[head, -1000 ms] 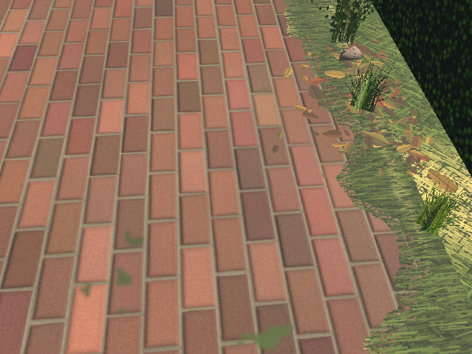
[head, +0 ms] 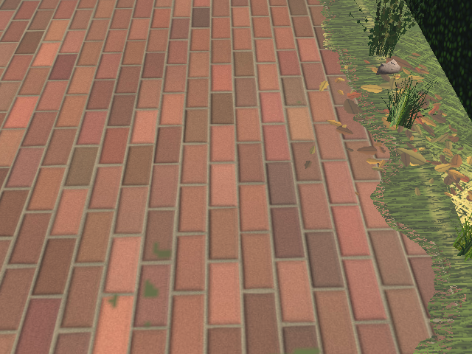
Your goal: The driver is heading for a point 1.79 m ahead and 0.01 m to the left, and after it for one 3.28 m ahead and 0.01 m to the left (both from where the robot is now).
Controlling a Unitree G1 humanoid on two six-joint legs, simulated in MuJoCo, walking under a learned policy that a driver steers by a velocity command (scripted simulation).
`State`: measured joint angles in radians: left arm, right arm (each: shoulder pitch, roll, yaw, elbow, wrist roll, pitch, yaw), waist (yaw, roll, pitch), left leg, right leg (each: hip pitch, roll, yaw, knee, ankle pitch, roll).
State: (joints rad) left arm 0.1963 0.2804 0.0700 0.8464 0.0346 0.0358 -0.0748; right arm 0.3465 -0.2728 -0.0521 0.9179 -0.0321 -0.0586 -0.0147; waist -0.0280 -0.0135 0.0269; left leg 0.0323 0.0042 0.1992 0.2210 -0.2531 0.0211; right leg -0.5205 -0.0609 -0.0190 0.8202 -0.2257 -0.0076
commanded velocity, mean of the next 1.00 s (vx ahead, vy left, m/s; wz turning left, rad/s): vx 0.43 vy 0.00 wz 0.08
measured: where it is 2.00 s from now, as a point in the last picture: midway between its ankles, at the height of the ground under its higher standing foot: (281, 259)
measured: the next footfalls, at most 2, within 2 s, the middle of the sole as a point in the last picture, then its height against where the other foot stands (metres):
right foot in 0.14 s outside the picture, level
left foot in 0.70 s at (270, 347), level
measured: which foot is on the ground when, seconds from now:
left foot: down 0.00-0.16, up 0.18-0.68, down 0.70-1.00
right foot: up 0.00-0.12, down 0.14-0.72, up 0.74-1.00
